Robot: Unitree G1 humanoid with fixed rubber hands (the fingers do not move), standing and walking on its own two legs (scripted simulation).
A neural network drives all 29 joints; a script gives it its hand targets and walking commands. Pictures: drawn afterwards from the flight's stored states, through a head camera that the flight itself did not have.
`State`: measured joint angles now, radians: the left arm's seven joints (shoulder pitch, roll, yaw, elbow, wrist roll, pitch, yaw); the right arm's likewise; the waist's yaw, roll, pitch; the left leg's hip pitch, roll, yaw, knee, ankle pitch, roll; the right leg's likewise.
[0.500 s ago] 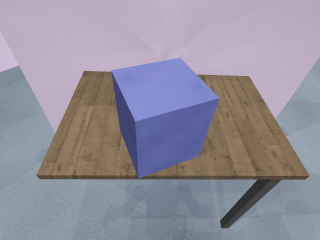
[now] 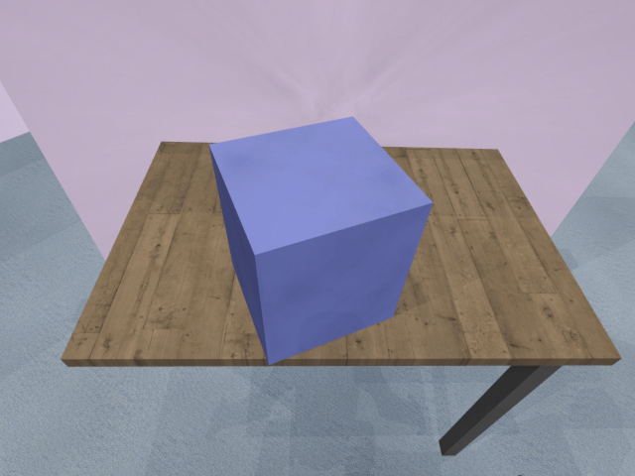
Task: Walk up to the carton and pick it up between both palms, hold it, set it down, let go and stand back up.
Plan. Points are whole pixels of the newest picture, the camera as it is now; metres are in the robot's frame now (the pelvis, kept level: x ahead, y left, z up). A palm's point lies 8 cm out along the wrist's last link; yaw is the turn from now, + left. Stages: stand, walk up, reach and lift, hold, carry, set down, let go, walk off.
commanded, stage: walk up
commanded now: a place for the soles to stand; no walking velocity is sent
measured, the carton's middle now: (310, 240) +0.43 +0.01 +0.06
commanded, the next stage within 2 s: reach and lift in 0.44 s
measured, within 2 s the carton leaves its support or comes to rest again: neither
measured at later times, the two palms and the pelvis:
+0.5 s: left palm out of the picture +0.08 +0.31 -0.11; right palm out of the picture +0.08 -0.30 -0.11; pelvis +0.00 +0.00 +0.00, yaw +0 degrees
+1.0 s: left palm out of the picture +0.14 +0.25 -0.07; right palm out of the picture +0.12 -0.34 -0.06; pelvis -0.02 -0.01 +0.00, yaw -1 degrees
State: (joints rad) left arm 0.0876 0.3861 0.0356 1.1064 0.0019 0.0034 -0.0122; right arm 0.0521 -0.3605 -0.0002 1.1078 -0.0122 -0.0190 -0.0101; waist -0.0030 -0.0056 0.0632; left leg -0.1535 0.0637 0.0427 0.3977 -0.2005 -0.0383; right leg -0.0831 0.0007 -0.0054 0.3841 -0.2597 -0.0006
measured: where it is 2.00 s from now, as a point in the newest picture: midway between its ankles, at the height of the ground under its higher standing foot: outside the picture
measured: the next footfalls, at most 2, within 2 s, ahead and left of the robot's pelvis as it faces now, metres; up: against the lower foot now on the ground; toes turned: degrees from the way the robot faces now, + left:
none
